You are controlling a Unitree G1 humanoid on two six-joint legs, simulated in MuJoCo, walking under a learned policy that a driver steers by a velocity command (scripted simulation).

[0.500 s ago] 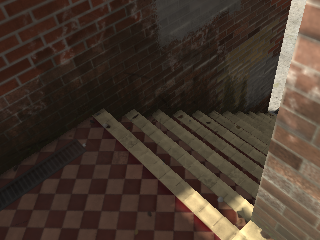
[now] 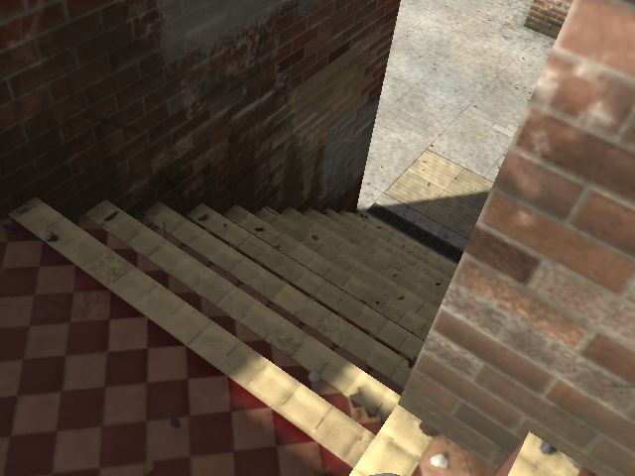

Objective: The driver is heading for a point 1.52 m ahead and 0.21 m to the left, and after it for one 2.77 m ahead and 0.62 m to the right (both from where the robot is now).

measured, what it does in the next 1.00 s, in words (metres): steps on the spot: right foot 0.19 m higher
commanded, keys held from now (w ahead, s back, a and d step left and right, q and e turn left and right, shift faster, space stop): w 0.10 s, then no key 0.90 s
